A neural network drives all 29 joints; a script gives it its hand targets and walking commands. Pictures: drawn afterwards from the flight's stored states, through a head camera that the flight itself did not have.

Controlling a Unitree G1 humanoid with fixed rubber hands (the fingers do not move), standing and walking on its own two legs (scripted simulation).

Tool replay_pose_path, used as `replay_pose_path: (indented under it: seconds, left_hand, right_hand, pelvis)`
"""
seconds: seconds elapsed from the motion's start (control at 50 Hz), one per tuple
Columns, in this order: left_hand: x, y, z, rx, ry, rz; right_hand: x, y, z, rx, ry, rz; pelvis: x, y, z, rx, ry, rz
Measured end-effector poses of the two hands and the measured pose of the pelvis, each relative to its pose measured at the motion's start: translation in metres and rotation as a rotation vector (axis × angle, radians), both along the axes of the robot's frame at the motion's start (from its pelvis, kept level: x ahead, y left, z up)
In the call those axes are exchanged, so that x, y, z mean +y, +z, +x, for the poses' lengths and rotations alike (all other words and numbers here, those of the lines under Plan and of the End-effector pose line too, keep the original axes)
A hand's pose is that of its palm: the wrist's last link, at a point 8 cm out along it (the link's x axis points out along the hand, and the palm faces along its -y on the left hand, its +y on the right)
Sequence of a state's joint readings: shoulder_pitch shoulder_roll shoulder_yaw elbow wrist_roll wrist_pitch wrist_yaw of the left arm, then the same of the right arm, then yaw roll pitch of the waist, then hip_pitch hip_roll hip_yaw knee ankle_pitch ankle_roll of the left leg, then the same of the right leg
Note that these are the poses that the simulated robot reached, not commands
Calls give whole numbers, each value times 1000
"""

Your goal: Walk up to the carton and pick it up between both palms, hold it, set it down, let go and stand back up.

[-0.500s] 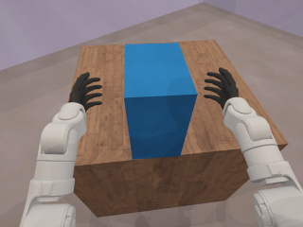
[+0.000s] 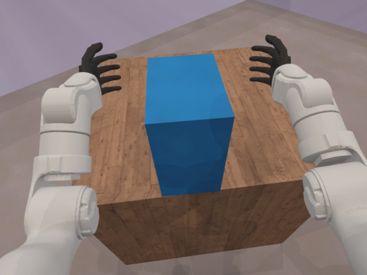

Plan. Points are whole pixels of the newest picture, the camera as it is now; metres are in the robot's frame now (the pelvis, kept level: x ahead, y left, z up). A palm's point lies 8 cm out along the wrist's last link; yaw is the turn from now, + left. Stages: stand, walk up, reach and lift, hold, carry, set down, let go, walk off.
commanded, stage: reach and lift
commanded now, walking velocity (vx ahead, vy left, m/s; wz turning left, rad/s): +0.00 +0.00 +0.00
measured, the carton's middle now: (186, 128) +0.46 +0.02 +0.06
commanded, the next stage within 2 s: none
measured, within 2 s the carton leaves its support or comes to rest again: neither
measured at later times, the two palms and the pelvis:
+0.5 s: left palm (101, 98) +0.45 +0.20 +0.17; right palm (267, 91) +0.46 -0.16 +0.17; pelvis +0.01 +0.01 +0.00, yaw +2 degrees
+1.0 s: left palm (125, 135) +0.44 +0.17 +0.06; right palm (251, 128) +0.45 -0.15 +0.06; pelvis +0.02 +0.01 +0.00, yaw +1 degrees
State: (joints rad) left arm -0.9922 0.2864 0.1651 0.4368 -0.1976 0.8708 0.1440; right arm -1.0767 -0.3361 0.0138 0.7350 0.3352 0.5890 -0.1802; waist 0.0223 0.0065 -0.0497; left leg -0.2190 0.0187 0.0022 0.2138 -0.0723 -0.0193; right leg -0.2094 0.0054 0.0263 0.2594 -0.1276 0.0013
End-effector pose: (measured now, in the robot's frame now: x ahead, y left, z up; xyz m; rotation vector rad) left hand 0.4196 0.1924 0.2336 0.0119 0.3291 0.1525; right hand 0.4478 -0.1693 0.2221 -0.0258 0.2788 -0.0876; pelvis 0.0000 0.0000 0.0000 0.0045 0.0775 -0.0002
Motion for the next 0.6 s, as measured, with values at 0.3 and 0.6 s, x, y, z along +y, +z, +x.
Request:
replay_pose_path:
  seconds: [0.3,0.6]
  left_hand:
    - [19,-23,19,13,5,2]
    - [-2,-86,28,22,-49,-5]
  right_hand:
    - [10,-10,19,29,-18,-8]
    - [3,-84,7,34,-52,0]
  pelvis:
    - [0,0,3,82,37,-12]
    - [14,2,10,105,26,-11]
